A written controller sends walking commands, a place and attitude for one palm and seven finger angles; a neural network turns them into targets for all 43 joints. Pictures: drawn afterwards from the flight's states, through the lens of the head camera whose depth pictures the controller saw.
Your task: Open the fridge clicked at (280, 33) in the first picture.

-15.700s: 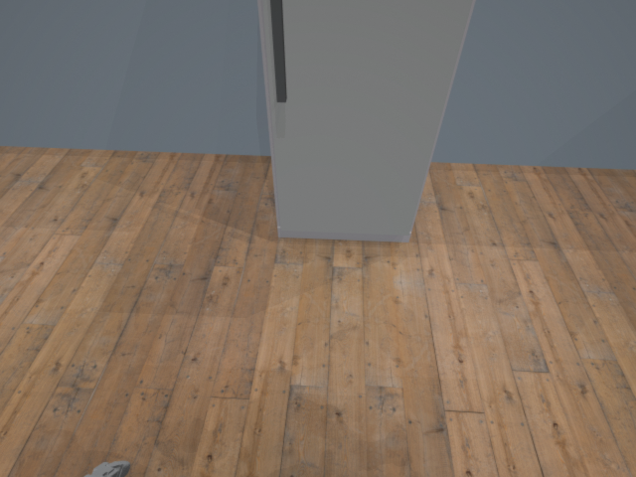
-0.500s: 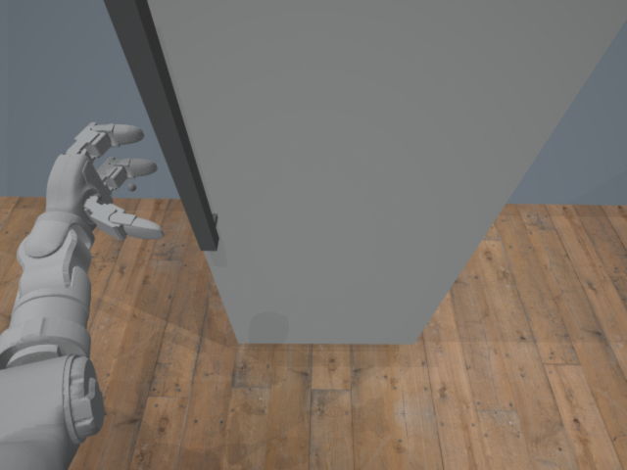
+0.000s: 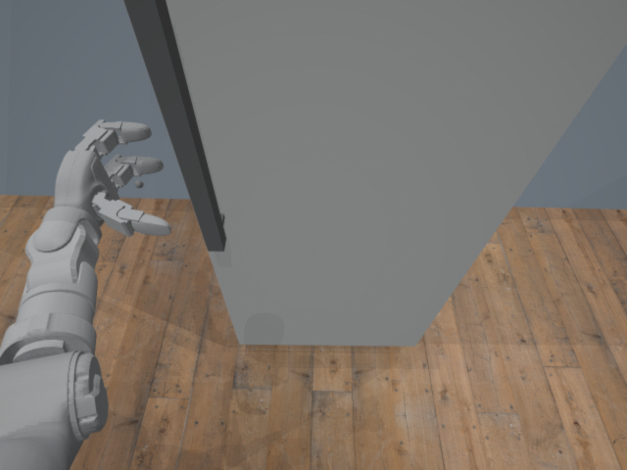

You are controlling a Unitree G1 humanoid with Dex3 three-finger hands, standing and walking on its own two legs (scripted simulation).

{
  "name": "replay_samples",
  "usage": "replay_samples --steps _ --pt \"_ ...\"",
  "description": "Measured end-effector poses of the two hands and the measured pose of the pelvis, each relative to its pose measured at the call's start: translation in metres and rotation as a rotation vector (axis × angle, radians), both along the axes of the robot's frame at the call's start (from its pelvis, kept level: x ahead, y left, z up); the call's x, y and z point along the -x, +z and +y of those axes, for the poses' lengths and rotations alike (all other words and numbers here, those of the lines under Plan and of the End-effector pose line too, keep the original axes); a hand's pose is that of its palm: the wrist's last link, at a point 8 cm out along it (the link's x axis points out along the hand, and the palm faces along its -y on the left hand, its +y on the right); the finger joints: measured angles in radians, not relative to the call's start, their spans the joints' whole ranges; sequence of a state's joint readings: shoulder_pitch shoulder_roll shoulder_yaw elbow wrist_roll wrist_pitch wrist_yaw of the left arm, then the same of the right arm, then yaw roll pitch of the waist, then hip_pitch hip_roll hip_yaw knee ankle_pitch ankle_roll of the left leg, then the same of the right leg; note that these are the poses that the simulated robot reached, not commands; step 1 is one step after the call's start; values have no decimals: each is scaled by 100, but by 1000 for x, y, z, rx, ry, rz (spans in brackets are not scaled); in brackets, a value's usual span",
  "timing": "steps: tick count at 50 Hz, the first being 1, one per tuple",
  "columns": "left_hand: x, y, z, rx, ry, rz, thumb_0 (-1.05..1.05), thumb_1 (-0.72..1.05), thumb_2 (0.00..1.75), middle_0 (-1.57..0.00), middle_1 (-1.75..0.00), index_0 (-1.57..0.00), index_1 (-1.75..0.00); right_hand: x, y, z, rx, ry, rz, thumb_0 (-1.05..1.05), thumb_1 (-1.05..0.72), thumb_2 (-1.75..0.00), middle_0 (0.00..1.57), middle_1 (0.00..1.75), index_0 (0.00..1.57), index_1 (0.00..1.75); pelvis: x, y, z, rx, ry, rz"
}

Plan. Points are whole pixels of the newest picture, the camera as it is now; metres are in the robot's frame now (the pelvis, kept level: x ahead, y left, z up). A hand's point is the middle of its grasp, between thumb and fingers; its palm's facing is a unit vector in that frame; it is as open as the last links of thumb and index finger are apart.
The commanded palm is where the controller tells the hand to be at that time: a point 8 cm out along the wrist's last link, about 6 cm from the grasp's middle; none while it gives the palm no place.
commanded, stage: feel for the door with the fingertips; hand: left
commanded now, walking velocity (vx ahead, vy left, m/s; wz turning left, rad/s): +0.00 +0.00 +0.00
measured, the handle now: (191, 131) +0.49 +0.15 +0.16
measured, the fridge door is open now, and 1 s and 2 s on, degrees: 0 0 0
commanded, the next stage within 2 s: slide the fingers in behind the handle in 0.90 s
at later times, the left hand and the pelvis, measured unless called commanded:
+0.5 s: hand (169, 189) +0.43 +0.18 +0.12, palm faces -0.01 -1.00 -0.01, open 14.0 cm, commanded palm +0.40 +0.23 +0.12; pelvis -0.01 +0.00 +0.00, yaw +0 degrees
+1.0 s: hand (170, 174) +0.45 +0.18 +0.13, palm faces -0.02 -1.00 -0.01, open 13.7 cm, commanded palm +0.43 +0.23 +0.12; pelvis -0.02 -0.01 +0.00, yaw +1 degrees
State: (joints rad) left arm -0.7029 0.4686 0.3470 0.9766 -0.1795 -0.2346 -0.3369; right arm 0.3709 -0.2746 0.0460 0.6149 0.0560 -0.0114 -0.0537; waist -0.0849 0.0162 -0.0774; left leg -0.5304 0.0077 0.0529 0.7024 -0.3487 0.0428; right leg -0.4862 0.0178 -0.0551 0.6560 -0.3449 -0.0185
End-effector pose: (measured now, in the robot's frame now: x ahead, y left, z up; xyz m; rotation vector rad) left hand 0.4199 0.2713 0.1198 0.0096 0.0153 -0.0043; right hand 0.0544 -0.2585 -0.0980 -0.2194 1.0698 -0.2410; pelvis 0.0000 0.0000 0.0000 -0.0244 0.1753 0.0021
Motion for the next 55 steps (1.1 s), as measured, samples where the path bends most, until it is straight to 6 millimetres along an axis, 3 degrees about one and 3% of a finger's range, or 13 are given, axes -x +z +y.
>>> replay_samples --steps 6,11,18,29,35,45,55 --pt "3 0 5 2 -5 -5 -1 -50 30 -30 -120 -30 -120 5 -1 1 6 2 26 0 -91 -90 20 30 20 30 0 0 2 4 8 -2" --pt "4 7 -10 10 -47 -38 -1 -50 30 -30 -120 -29 -120 2 -2 2 2 8 22 0 -91 -90 20 30 20 30 0 0 4 6 13 -4" --pt "4 -3 -32 33 -41 4 -1 -50 30 -30 -120 -30 -120 -7 -1 5 -15 13 -29 0 -91 -90 20 30 20 30 2 0 3 1 7 -11" --pt "12 8 -36 7 7 -39 -1 -50 30 -31 -120 -30 -120 -9 -2 5 -34 20 -54 0 -91 -90 20 30 20 30 7 0 -4 -4 4 -35" --pt "8 9 -31 -11 7 2 -1 -50 30 -31 -120 -30 -120 0 -4 -3 -18 25 -32 0 -91 -90 20 30 20 30 13 0 -8 -4 18 -31" --pt "-8 7 -42 19 -16 -7 -1 -50 30 -31 -120 -30 -121 25 -6 -17 10 -6 32 0 -91 -90 20 30 20 30 16 -3 -12 -6 12 -5" --pt "-13 7 -37 4 -20 -13 -1 -50 30 -39 -124 -38 -126 44 -7 -18 12 -31 85 0 -91 -90 20 30 20 30 16 -4 -13 -2 9 12"
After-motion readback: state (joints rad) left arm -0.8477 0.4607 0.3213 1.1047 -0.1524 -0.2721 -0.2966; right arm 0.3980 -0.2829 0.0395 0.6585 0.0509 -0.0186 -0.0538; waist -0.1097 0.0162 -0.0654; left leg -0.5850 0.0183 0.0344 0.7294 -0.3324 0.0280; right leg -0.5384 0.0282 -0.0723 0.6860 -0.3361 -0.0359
